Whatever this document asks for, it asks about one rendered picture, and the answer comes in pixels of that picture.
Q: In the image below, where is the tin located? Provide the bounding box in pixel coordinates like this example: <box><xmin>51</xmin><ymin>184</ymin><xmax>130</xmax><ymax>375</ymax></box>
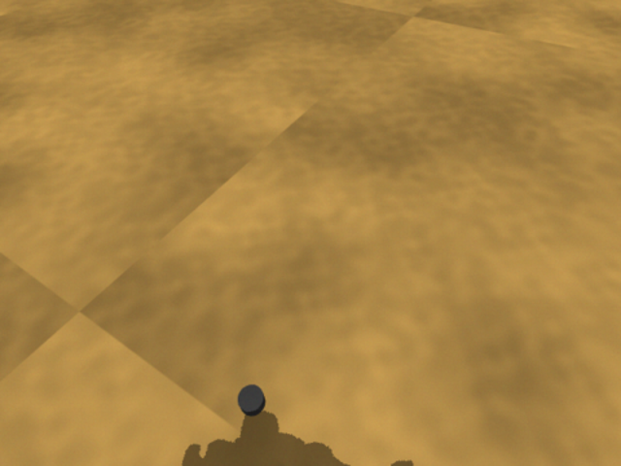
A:
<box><xmin>238</xmin><ymin>384</ymin><xmax>265</xmax><ymax>416</ymax></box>

